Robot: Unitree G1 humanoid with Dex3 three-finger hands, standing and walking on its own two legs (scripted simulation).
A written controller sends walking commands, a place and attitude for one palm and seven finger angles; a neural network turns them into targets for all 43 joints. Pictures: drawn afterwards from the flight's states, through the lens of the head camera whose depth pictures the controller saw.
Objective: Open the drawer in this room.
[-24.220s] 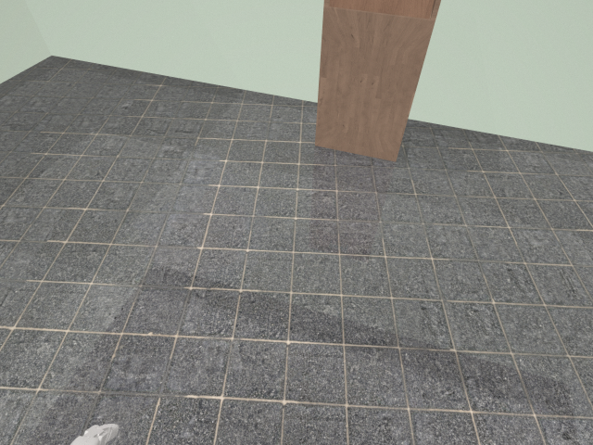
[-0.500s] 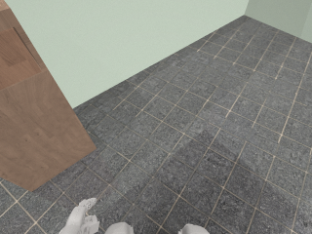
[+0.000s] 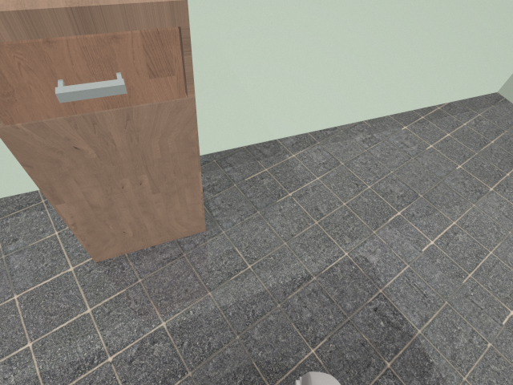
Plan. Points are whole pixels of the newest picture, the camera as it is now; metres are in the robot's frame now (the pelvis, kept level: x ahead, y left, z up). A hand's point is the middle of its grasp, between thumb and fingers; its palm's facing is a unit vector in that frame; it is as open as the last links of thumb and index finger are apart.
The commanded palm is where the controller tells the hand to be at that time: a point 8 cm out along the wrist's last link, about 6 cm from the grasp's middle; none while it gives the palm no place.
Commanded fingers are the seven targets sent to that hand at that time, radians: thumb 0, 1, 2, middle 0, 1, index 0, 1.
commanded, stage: turn to face it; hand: left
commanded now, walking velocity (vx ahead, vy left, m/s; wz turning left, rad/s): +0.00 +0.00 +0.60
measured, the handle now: (91, 85) +0.67 +0.41 +0.04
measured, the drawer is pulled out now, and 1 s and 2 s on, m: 0.00 0.00 0.00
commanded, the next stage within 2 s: take the last steps up to it in 0.54 s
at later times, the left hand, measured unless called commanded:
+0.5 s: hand out of the picture -0.01 +0.14 -0.15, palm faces +0.28 -0.91 -0.29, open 7.4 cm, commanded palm none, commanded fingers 0.00 0.90 0.90 -0.20 -0.30 -0.20 -0.30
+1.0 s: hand out of the picture -0.13 +0.14 -0.18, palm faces +0.43 -0.89 -0.17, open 7.4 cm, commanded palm none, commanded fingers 0.00 0.90 0.90 -0.20 -0.30 -0.20 -0.30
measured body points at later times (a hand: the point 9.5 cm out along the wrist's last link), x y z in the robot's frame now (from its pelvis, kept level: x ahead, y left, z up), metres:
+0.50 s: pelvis -0.04 -0.07 -0.01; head -0.01 -0.10 +0.44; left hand -0.03 +0.19 -0.13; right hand +0.09 -0.32 -0.16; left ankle -0.04 +0.06 -0.67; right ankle -0.02 -0.18 -0.74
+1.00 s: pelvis -0.04 -0.03 +0.00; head -0.03 +0.00 +0.45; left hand -0.16 +0.18 -0.17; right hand +0.10 -0.23 -0.14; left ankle -0.15 +0.04 -0.74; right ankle +0.02 -0.16 -0.68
